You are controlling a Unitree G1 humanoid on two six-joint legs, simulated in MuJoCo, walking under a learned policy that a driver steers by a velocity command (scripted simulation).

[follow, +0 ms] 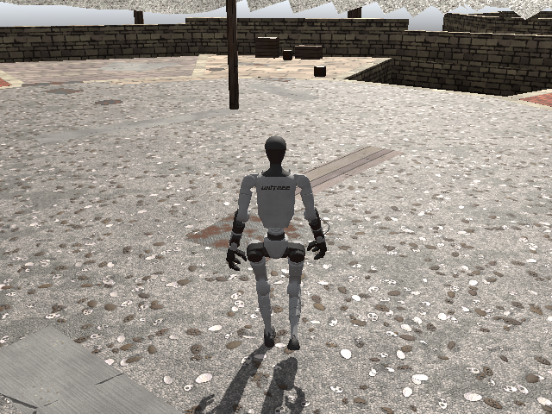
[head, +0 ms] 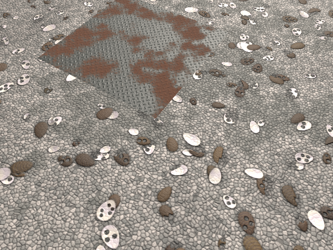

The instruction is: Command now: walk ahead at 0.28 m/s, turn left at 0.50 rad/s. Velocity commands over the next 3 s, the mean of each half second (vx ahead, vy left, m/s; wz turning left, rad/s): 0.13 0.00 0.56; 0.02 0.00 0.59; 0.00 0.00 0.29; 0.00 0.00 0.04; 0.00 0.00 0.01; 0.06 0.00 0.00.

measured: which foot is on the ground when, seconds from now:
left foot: down 0.00-0.48, up 0.50-0.94, down 0.96-1.00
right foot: up 0.00-0.46, down 0.48-0.96, up 0.98-1.00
